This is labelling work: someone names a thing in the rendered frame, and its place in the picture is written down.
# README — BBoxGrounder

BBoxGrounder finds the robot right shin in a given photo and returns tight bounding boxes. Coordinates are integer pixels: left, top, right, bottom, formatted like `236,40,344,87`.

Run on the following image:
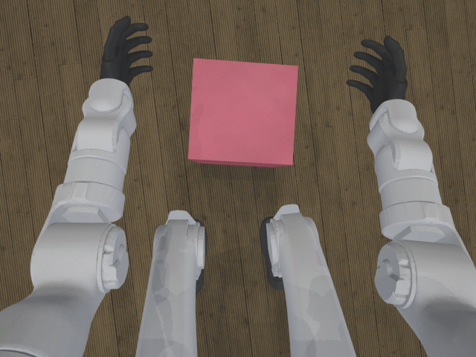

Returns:
271,205,319,277

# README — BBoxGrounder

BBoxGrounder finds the carton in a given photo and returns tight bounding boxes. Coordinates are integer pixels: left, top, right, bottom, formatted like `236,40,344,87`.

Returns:
188,58,298,167

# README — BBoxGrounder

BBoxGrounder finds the robot right hand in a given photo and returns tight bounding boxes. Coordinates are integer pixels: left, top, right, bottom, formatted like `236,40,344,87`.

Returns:
346,36,408,114

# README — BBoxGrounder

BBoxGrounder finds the robot right forearm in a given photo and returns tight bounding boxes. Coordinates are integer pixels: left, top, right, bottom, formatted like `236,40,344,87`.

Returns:
367,99,476,274

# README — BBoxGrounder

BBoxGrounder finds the robot left forearm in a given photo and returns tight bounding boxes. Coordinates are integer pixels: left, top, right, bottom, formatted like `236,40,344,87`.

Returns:
30,78,136,286

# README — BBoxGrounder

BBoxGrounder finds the robot right upper arm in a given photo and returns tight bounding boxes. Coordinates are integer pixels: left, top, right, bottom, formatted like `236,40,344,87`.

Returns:
374,239,476,357

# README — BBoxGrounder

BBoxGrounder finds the robot left hand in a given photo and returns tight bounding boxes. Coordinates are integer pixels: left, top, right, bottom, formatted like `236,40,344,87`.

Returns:
100,16,153,87

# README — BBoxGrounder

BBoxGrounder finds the robot left upper arm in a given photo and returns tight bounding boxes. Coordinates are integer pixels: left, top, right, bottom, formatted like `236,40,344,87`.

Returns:
0,222,129,357

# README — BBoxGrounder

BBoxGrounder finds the left robot foot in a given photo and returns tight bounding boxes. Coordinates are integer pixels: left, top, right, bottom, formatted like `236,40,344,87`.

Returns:
194,219,207,293

